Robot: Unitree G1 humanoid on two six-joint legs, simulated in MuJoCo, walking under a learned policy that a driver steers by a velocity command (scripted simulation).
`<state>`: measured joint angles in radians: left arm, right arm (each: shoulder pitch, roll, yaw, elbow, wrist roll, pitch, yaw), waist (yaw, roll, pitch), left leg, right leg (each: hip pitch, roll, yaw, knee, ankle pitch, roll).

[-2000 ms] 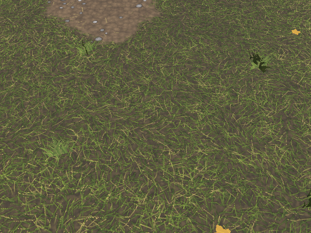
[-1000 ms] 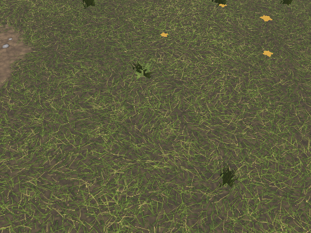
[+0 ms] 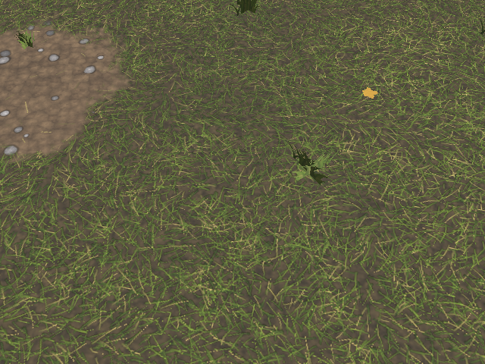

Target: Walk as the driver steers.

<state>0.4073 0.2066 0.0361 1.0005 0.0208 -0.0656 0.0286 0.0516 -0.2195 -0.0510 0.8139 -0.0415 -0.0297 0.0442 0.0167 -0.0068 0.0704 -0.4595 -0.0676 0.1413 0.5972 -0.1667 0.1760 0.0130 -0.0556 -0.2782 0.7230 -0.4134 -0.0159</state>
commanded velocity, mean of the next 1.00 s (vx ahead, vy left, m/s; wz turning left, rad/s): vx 0.42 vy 0.00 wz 0.26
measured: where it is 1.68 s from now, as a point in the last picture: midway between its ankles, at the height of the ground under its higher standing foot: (248, 318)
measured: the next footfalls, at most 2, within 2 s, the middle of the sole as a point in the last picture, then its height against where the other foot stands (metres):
right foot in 0.50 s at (287, 354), level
left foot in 0.96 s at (207, 298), level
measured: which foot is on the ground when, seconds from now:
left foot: down 0.00-0.52, up 0.54-0.94, down 0.96-1.00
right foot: up 0.00-0.48, down 0.50-0.98, up 1.00-1.00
